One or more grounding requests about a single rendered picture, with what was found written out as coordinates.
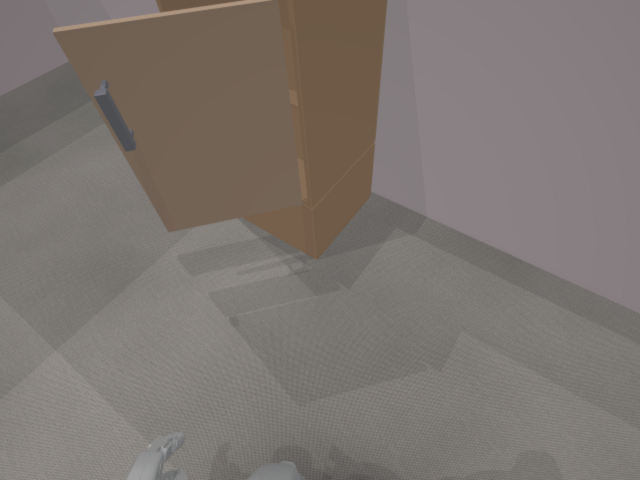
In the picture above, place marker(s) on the handle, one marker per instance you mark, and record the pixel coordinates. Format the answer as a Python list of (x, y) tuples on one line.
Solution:
[(114, 117)]

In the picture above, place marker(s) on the cupboard door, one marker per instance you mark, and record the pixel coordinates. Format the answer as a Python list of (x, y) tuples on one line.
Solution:
[(205, 91)]

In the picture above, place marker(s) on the left robot hand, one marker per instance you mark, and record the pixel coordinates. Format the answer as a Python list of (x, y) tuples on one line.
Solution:
[(148, 465)]

